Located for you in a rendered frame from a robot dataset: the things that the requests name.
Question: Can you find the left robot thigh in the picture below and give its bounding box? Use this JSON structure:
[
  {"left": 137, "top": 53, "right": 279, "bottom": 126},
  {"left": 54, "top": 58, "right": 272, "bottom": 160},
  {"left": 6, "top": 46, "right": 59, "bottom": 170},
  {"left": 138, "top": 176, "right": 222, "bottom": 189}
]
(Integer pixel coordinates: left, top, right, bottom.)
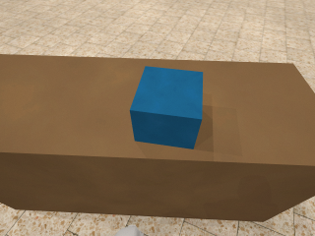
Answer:
[{"left": 114, "top": 226, "right": 144, "bottom": 236}]

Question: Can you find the pedestal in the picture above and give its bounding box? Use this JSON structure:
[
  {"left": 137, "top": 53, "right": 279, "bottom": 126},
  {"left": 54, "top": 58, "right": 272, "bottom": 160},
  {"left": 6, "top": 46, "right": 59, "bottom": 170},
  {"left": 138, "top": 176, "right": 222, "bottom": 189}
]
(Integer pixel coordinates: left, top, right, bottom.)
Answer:
[{"left": 0, "top": 54, "right": 315, "bottom": 222}]

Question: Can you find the carton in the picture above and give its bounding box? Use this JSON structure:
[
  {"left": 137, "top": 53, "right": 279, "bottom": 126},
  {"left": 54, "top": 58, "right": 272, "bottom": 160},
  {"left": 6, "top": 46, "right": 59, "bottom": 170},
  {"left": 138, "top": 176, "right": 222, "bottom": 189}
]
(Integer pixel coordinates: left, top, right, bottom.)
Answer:
[{"left": 130, "top": 66, "right": 203, "bottom": 149}]

